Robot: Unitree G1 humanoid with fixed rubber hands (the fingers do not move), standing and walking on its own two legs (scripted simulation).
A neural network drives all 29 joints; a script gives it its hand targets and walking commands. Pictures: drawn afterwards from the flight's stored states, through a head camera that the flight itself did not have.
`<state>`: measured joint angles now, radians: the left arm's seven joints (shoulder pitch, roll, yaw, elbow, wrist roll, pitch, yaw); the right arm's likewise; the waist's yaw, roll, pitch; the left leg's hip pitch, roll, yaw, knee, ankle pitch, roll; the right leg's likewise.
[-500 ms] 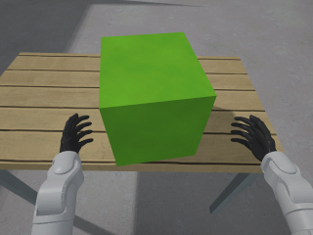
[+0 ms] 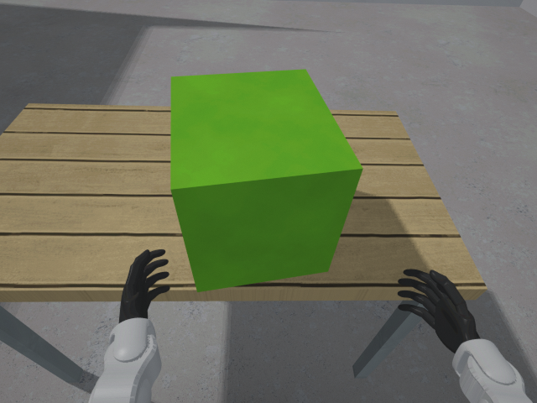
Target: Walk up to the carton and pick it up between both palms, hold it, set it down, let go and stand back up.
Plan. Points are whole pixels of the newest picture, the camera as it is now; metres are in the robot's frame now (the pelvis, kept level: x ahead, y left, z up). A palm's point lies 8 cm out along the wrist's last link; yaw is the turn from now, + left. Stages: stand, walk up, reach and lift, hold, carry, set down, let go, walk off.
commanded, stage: set down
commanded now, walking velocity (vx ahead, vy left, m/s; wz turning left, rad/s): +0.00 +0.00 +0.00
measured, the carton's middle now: (252, 178) +0.47 +0.07 +0.07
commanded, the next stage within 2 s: let go in 0.74 s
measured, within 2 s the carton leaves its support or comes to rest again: neither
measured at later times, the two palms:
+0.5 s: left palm (95, 363) +0.18 +0.27 -0.06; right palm (386, 382) +0.20 -0.17 -0.08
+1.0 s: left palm (110, 348) +0.20 +0.26 -0.06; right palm (387, 383) +0.20 -0.17 -0.08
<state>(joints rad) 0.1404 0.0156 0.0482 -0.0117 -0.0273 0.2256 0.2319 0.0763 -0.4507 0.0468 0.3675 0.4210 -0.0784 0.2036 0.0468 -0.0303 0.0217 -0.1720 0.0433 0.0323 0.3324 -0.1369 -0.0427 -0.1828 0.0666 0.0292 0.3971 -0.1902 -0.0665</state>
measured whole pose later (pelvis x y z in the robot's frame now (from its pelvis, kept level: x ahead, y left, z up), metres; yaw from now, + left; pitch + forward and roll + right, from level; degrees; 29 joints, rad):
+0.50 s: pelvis +0.03 +0.04 +0.00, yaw -1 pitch +0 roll +0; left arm 0.29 0.22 -0.03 0.36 -0.08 0.04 0.10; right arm 0.19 -0.18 -0.01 0.65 0.06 -0.21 0.09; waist 0.04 0.01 0.06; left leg -0.16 0.01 0.05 0.38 -0.22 0.01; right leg -0.13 0.03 0.05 0.35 -0.21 -0.01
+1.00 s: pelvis +0.05 +0.04 +0.00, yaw +0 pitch -4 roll -1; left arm 0.28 0.15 0.00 0.35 0.04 0.05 0.08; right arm 0.20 -0.18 0.00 0.75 0.07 -0.28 0.10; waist 0.03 0.00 0.08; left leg -0.08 0.02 0.04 0.42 -0.27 0.01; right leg -0.03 0.04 0.03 0.33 -0.24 -0.01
